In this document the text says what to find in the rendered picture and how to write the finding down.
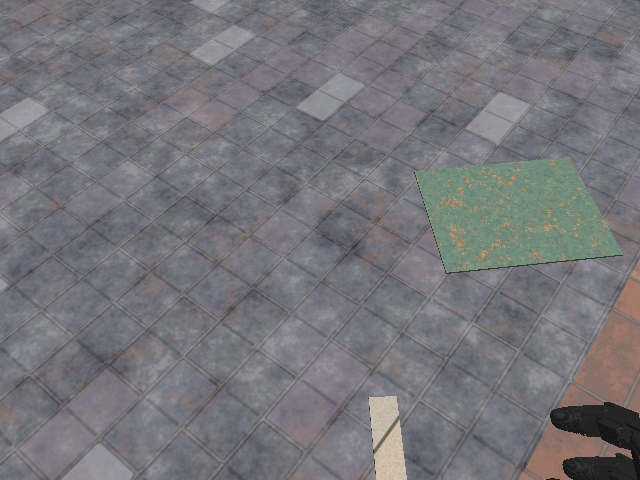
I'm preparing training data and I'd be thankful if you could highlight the right robot hand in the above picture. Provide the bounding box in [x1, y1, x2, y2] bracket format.
[546, 402, 640, 480]

